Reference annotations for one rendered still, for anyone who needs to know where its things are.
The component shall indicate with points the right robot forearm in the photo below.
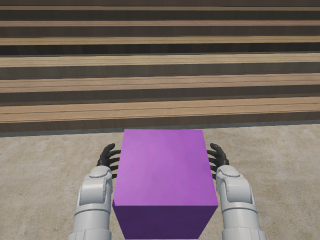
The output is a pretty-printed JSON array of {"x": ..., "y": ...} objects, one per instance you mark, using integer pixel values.
[{"x": 238, "y": 207}]

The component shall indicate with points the left robot hand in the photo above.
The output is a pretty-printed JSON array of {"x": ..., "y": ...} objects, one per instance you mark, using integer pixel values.
[{"x": 105, "y": 161}]

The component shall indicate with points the carton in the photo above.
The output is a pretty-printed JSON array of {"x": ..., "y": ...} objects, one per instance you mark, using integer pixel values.
[{"x": 164, "y": 186}]

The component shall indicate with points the left robot forearm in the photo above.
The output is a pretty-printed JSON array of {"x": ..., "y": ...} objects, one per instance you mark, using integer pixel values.
[{"x": 93, "y": 206}]

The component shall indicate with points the right robot hand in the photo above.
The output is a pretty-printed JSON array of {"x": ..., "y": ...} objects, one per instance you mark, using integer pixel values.
[{"x": 220, "y": 160}]

